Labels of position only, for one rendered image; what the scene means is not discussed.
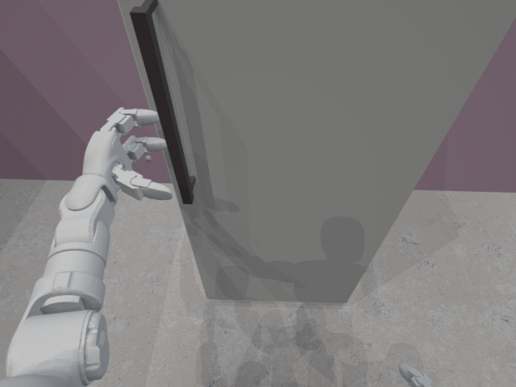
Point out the robot left hand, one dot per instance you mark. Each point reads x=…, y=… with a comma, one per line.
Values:
x=105, y=152

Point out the fridge door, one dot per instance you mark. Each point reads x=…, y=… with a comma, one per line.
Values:
x=307, y=125

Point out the robot right hand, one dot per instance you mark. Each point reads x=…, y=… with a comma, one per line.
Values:
x=414, y=377

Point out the left robot upper arm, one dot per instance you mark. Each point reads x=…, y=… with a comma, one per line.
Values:
x=68, y=349

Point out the robot left forearm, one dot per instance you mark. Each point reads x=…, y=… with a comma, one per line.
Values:
x=74, y=272

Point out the handle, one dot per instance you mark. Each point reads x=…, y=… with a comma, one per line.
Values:
x=141, y=17

